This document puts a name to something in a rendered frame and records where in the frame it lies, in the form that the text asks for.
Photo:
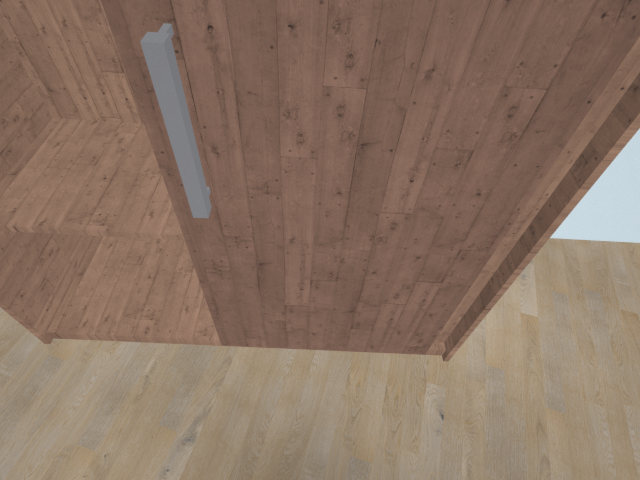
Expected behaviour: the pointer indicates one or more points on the handle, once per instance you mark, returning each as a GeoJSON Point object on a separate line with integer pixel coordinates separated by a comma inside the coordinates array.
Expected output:
{"type": "Point", "coordinates": [162, 65]}

